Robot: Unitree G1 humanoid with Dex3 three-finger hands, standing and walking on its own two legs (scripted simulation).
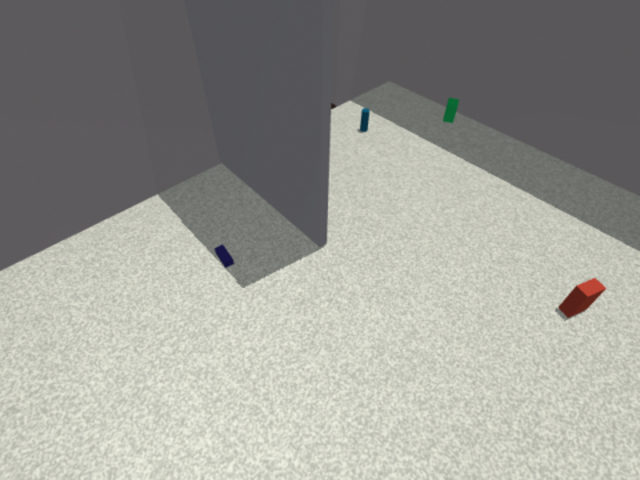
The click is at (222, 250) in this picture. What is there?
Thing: small brick
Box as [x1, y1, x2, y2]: [215, 245, 233, 267]
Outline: 216,247 215,251 226,267 232,264 233,261 223,245
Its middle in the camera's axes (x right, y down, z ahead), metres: -0.41 +0.05 +1.60
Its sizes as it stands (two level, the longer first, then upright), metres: 0.094 0.038 0.031
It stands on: the floor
